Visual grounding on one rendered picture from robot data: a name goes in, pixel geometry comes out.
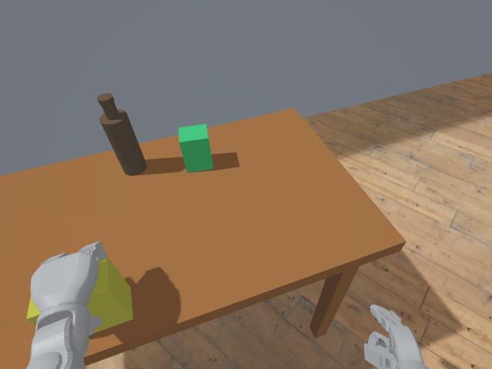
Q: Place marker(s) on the left robot hand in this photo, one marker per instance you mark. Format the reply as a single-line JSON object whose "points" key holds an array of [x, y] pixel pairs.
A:
{"points": [[68, 279]]}

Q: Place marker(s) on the table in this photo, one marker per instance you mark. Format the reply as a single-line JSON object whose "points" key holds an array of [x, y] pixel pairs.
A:
{"points": [[277, 212]]}

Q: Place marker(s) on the robot left forearm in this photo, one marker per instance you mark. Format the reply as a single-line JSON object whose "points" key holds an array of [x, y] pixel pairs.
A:
{"points": [[61, 338]]}

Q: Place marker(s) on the sponge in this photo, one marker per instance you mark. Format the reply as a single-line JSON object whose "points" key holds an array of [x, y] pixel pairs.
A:
{"points": [[110, 299]]}

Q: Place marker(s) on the right robot hand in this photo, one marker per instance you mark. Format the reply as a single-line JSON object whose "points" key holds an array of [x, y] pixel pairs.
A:
{"points": [[385, 353]]}

